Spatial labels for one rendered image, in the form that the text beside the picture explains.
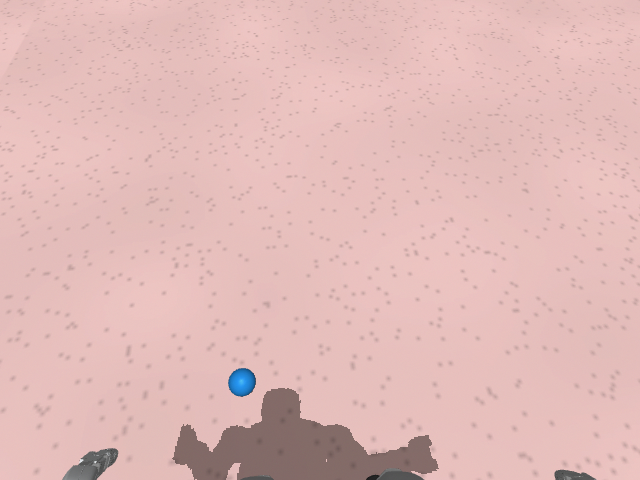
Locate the ball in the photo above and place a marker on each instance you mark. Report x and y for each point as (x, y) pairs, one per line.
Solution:
(241, 382)

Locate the left robot hand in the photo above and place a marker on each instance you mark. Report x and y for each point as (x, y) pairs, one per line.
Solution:
(92, 465)

